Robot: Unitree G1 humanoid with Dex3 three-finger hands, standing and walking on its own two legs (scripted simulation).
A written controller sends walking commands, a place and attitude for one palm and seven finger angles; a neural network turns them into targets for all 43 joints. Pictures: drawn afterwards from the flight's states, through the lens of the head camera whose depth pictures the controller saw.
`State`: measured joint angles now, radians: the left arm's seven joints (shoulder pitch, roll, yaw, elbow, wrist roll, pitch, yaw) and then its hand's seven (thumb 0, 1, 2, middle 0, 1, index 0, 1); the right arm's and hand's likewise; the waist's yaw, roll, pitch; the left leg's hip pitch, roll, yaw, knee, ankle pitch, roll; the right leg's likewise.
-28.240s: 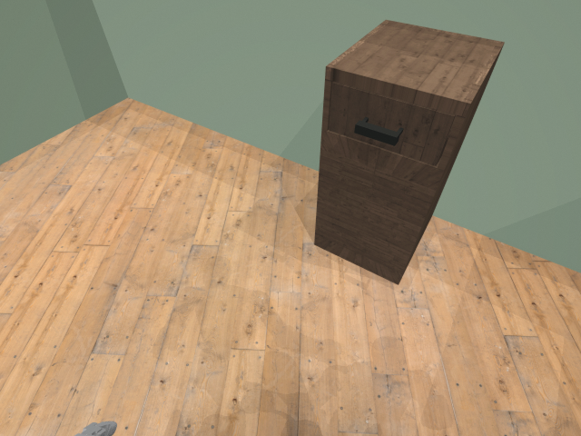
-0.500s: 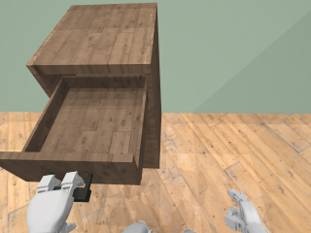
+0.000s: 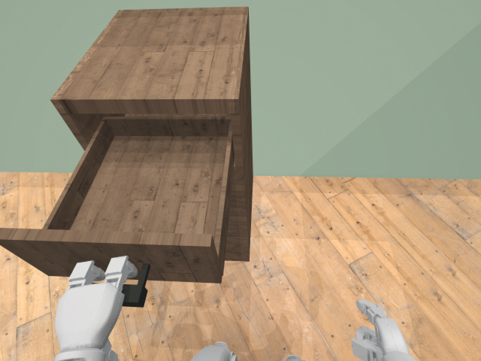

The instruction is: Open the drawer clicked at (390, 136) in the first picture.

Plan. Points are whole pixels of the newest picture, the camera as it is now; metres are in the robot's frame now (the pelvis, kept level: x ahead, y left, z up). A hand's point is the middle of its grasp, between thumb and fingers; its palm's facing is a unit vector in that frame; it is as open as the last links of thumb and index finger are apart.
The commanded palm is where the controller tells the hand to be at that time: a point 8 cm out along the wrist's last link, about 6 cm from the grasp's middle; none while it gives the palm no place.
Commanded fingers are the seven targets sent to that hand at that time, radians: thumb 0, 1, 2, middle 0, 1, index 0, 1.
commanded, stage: lift the hand off the handle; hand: left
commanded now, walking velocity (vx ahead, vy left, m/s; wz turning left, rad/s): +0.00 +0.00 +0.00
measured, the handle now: (111, 281) +0.24 +0.25 +0.00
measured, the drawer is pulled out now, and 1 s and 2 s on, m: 0.30 0.30 0.30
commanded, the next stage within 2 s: none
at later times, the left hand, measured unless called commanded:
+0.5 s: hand (102, 308) +0.19 +0.24 +0.01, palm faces +0.01 -0.10 -1.00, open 13.7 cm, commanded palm +0.17 +0.23 +0.07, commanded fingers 0.00 -0.50 0.30 -0.30 -1.20 -0.30 -1.20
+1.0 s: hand (93, 301) +0.19 +0.24 +0.05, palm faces -0.01 -0.10 -0.99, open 13.5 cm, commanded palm +0.18 +0.24 +0.11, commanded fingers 0.00 -0.50 0.30 -0.30 -1.20 -0.30 -1.20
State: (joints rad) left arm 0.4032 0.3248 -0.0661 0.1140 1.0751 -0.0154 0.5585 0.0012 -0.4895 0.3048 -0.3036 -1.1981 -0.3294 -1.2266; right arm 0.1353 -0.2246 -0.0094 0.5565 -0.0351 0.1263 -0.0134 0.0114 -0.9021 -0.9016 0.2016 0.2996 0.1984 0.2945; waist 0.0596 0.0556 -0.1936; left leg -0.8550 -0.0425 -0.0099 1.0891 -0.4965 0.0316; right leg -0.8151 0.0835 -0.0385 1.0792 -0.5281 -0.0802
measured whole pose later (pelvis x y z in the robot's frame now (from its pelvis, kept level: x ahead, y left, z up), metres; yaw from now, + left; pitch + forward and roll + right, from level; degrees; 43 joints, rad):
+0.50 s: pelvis +0.01 +0.00 +0.02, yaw -1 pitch +12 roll +0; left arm 0.48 0.34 -0.07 0.01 1.04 -0.01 0.50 0.00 -0.49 0.30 -0.32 -1.20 -0.34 -1.21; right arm 0.14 -0.24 -0.01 0.53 -0.03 0.13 0.00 0.01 -0.90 -0.90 0.20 0.30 0.20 0.29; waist 0.06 0.06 -0.17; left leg -0.72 -0.04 0.00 0.98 -0.47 0.04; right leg -0.69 0.09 -0.02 0.97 -0.49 -0.08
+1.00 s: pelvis +0.02 +0.00 +0.03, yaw -1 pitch +10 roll +0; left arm 0.51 0.38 -0.04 -0.09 1.01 -0.03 0.42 0.00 -0.49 0.30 -0.32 -1.20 -0.38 -1.22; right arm 0.15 -0.23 -0.01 0.53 -0.02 0.12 0.00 0.01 -0.90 -0.90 0.20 0.30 0.20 0.29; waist 0.07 0.07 -0.15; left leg -0.62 -0.04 0.00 0.89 -0.44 0.03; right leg -0.58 0.09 -0.01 0.88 -0.46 -0.08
